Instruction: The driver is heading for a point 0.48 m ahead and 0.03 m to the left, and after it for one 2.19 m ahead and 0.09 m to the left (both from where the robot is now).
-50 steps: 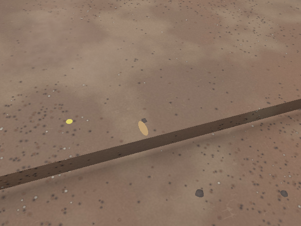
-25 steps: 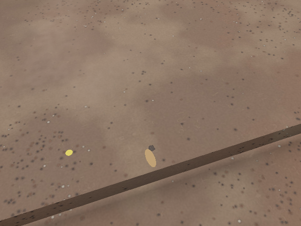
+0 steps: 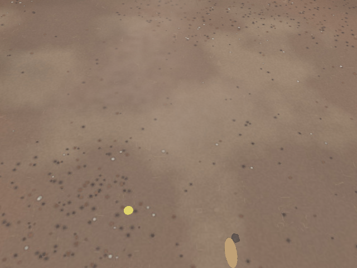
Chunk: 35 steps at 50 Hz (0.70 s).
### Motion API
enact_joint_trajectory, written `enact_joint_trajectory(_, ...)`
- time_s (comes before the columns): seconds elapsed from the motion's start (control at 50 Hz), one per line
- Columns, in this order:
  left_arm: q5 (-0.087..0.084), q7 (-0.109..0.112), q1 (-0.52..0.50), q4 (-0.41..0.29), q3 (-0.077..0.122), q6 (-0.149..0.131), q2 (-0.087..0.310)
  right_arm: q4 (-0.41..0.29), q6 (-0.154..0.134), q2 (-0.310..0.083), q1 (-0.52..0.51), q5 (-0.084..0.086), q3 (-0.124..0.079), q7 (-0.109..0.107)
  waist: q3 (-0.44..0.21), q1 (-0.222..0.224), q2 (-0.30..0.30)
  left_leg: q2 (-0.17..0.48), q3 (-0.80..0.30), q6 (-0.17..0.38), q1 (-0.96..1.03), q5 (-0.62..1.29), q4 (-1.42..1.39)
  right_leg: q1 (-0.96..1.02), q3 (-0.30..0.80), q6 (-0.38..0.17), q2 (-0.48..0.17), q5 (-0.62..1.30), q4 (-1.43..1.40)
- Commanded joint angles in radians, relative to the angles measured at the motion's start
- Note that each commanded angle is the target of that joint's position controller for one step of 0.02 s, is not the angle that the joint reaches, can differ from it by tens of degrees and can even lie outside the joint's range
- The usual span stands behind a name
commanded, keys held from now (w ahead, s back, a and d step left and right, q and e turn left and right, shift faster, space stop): w+q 0.34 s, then q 0.02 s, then no key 0.64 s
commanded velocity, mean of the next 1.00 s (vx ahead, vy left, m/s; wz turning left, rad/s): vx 0.28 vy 0.00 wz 0.34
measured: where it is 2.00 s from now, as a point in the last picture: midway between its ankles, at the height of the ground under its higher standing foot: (160, 234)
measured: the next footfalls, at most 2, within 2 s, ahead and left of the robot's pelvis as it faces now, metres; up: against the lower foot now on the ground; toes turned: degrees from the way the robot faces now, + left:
right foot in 0.32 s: +0.30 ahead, -0.13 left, +0.00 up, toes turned +11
left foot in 0.76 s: +0.50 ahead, +0.15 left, +0.10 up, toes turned +20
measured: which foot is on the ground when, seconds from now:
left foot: down 0.00-0.32, up 0.34-0.74, down 0.76-1.00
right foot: up 0.00-0.30, down 0.32-0.78, up 0.80-1.00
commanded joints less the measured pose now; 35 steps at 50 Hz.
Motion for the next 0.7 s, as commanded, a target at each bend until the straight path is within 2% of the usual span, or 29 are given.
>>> enact_joint_trajectory(0.02,0.006,-0.006,0.040,-0.046,0.017,0.017,0.067,-0.045,-0.021,-0.154,0.038,0.004,-0.040,-0.008,-0.070,0.022,0.070,0.238,-0.249,0.152,0.084,0.357,-0.180,-0.070,-0.006,0.030,-0.004,0.073,-0.061)
enact_joint_trajectory(0.08,0.002,-0.007,-0.085,-0.087,0.012,0.018,0.062,-0.036,-0.018,-0.155,0.079,0.004,-0.043,-0.012,-0.032,-0.014,0.084,0.214,-0.252,0.131,0.087,0.301,-0.190,-0.118,-0.011,0.053,0.005,0.173,-0.202)
enact_joint_trajectory(0.12,-0.007,-0.006,-0.134,-0.099,0.004,0.016,0.048,-0.029,-0.017,-0.153,0.109,-0.001,-0.047,-0.015,-0.044,-0.038,0.116,0.212,-0.261,0.122,0.118,0.275,-0.168,-0.112,-0.012,0.057,0.022,0.213,-0.260)
enact_joint_trajectory(0.14,-0.010,-0.005,-0.163,-0.108,0.002,0.014,0.053,-0.028,-0.016,-0.150,0.124,-0.004,-0.047,-0.017,-0.039,-0.050,0.109,0.215,-0.275,0.123,0.130,0.275,-0.157,-0.116,-0.007,0.056,0.025,0.224,-0.290)
enact_joint_trajectory(0.2,-0.013,0.000,-0.234,-0.146,0.003,0.003,0.071,-0.029,-0.014,-0.158,0.159,-0.019,-0.049,-0.029,-0.037,-0.074,0.109,0.266,-0.363,0.138,0.241,0.357,-0.097,-0.180,0.011,0.033,0.037,0.183,-0.312)
enact_joint_trajectory(0.22,-0.013,0.002,-0.243,-0.160,-0.001,-0.001,0.063,-0.032,-0.012,-0.156,0.163,-0.022,-0.049,-0.035,-0.041,-0.073,0.116,0.279,-0.386,0.141,0.276,0.441,-0.066,-0.191,0.004,0.021,0.048,0.147,-0.300)
enact_joint_trajectory(0.24,-0.016,0.005,-0.229,-0.165,-0.004,-0.006,0.061,-0.040,-0.011,-0.161,0.146,-0.023,-0.051,-0.039,-0.043,-0.054,0.112,0.278,-0.390,0.128,0.279,0.511,-0.032,-0.157,0.011,0.010,0.057,0.120,-0.331)
enact_joint_trajectory(0.26,-0.017,0.008,-0.183,-0.157,0.000,-0.012,0.073,-0.050,-0.008,-0.153,0.118,-0.022,-0.049,-0.040,-0.053,-0.026,0.082,0.236,-0.361,0.096,0.252,0.624,0.024,-0.055,-0.004,-0.006,0.089,0.084,-0.393)
enact_joint_trajectory(0.28,-0.010,0.012,-0.124,-0.141,0.006,-0.018,0.077,-0.040,-0.005,-0.153,0.113,-0.019,-0.048,-0.036,-0.080,0.003,0.051,0.163,-0.317,0.058,0.223,0.845,0.143,0.102,-0.052,-0.020,0.149,0.041,-0.480)
enact_joint_trajectory(0.3,-0.010,0.021,0.000,-0.113,0.015,-0.026,0.079,-0.036,-0.010,-0.173,0.080,-0.001,-0.053,-0.031,-0.141,0.082,0.048,0.124,-0.310,0.030,0.165,0.877,0.312,0.311,-0.049,-0.029,0.154,0.175,-0.639)
enact_joint_trajectory(0.32,-0.003,0.042,0.171,-0.078,0.039,-0.036,0.145,-0.057,-0.027,-0.146,0.038,0.020,-0.049,-0.026,-0.237,0.156,0.035,0.084,-0.298,-0.005,-0.033,0.614,0.520,0.623,0.057,-0.062,0.017,0.251,-0.694)
enact_joint_trajectory(0.34,0.020,0.052,0.237,-0.069,0.046,-0.033,0.211,-0.088,-0.040,0.016,0.052,0.016,-0.006,-0.032,-0.249,0.119,-0.146,-0.004,-0.170,-0.032,-0.307,-0.320,0.784,0.814,0.335,-0.105,-0.317,0.630,-0.666)
enact_joint_trajectory(0.36,-0.001,0.043,0.245,-0.063,0.071,-0.012,0.273,-0.117,-0.022,-0.054,0.142,0.014,-0.020,-0.050,-0.323,0.062,-0.175,-0.032,-0.107,-0.058,-0.443,-0.378,0.978,0.819,0.604,-0.245,-0.440,0.813,-0.658)
enact_joint_trajectory(0.38,-0.007,0.034,0.182,-0.078,0.055,-0.008,0.171,-0.092,0.002,-0.074,0.098,-0.015,-0.022,-0.061,-0.216,0.053,-0.007,0.034,-0.101,-0.070,-0.504,-0.331,1.084,0.712,0.510,-0.266,-0.391,0.713,-0.662)
enact_joint_trajectory(0.4,-0.009,0.027,0.135,-0.081,0.029,-0.014,0.082,-0.101,0.011,-0.060,0.021,-0.025,-0.021,-0.053,-0.104,0.059,0.009,0.047,-0.065,-0.078,-0.544,-0.305,1.130,0.610,0.362,-0.249,-0.313,0.696,-0.681)
enact_joint_trajectory(0.42,-0.005,0.023,0.117,-0.069,0.017,-0.018,0.048,-0.116,0.019,-0.044,-0.013,-0.028,-0.021,-0.041,-0.062,0.041,-0.021,0.054,-0.050,-0.083,-0.572,-0.302,1.170,0.549,0.268,-0.213,-0.252,0.686,-0.703)
enact_joint_trajectory(0.44,-0.014,0.027,0.131,-0.046,0.011,-0.024,0.040,-0.131,0.029,-0.030,-0.034,-0.031,-0.019,-0.027,-0.038,0.031,-0.066,0.053,-0.062,-0.086,-0.593,-0.304,1.173,0.506,0.197,-0.189,-0.214,0.705,-0.724)
enact_joint_trajectory(0.46,-0.016,0.027,0.151,-0.023,0.011,-0.027,0.046,-0.151,0.040,-0.007,-0.062,-0.028,-0.011,-0.021,-0.025,0.029,-0.103,0.038,-0.048,-0.084,-0.619,-0.319,1.222,0.475,0.153,-0.174,-0.196,0.708,-0.740)
enact_joint_trajectory(0.48,-0.020,0.022,0.164,-0.006,0.012,-0.032,0.051,-0.175,0.044,0.007,-0.086,-0.028,-0.004,-0.015,-0.028,0.018,-0.104,0.028,-0.048,-0.081,-0.635,-0.311,1.219,0.450,0.121,-0.165,-0.182,0.711,-0.760)
enact_joint_trajectory(0.5,-0.017,0.019,0.194,0.013,0.016,-0.037,0.060,-0.192,0.049,0.039,-0.112,-0.026,0.005,-0.021,-0.040,0.026,-0.144,-0.002,-0.019,-0.075,-0.691,-0.342,1.339,0.459,0.113,-0.188,-0.192,0.738,-0.782)
enact_joint_trajectory(0.54,-0.016,0.017,0.182,0.030,0.017,-0.040,0.067,-0.263,0.057,0.046,-0.200,-0.031,0.017,-0.032,-0.013,0.002,-0.119,0.012,-0.044,-0.058,-0.773,-0.342,1.334,0.419,0.067,-0.185,-0.205,0.666,-0.841)
enact_joint_trajectory(0.56,-0.013,0.018,0.201,0.043,0.015,-0.043,0.066,-0.290,0.060,0.050,-0.246,-0.036,0.020,-0.042,-0.005,0.010,-0.122,0.009,-0.038,-0.049,-0.861,-0.364,1.399,0.452,0.073,-0.193,-0.220,0.666,-0.850)
enact_joint_trajectory(0.58,-0.014,0.023,0.218,0.058,0.014,-0.042,0.070,-0.322,0.062,0.050,-0.287,-0.042,0.026,-0.049,-0.001,0.005,-0.089,0.024,-0.051,-0.043,-0.920,-0.368,1.382,0.478,0.059,-0.188,-0.226,0.634,-0.865)
enact_joint_trajectory(0.6,-0.017,0.030,0.235,0.075,0.009,-0.034,0.054,-0.359,0.062,0.060,-0.330,-0.046,0.039,-0.049,-0.006,0.002,-0.079,0.045,-0.013,-0.047,-0.931,-0.377,1.297,0.482,0.025,-0.182,-0.189,0.604,-0.884)
enact_joint_trajectory(0.62,-0.019,0.042,0.260,0.102,0.004,-0.026,0.043,-0.397,0.063,0.083,-0.364,-0.049,0.052,-0.044,-0.010,-0.004,-0.081,0.071,0.000,-0.049,-0.934,-0.367,1.232,0.498,0.007,-0.170,-0.170,0.655,-0.886)
enact_joint_trajectory(0.64,-0.020,0.052,0.283,0.119,0.002,-0.020,0.044,-0.415,0.063,0.092,-0.382,-0.050,0.062,-0.037,-0.040,0.003,-0.064,0.091,0.039,-0.055,-0.918,-0.338,1.160,0.537,-0.012,-0.164,-0.157,0.702,-0.894)
enact_joint_trajectory(0.66,-0.026,0.052,0.241,0.106,0.000,-0.005,0.043,-0.408,0.064,0.101,-0.347,-0.044,0.079,-0.022,-0.087,-0.014,-0.024,0.115,0.124,-0.061,-0.720,-0.242,0.938,0.463,-0.056,-0.171,-0.107,0.743,-0.921)
enact_joint_trajectory(0.68,-0.036,0.052,0.217,0.099,0.005,0.001,0.053,-0.412,0.063,0.143,-0.332,-0.014,0.095,-0.012,-0.112,-0.021,-0.060,0.113,0.137,-0.044,-0.457,-0.169,0.707,0.364,-0.063,-0.168,-0.108,0.840,-0.974)
enact_joint_trajectory(0.7,-0.038,0.042,0.246,0.105,0.013,0.002,0.093,-0.368,0.068,0.123,-0.292,-0.005,0.084,-0.010,-0.162,0.000,-0.068,0.056,0.198,-0.039,-0.312,-0.196,0.678,0.380,-0.075,-0.173,-0.106,1.026,-0.936)
Velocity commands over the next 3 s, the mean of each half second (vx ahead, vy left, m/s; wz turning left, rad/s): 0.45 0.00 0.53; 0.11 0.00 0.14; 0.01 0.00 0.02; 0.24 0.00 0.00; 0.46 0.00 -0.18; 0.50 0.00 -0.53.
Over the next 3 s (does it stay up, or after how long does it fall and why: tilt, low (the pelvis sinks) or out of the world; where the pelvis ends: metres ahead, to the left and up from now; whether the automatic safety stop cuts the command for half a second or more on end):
stays up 1.12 0.18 0.11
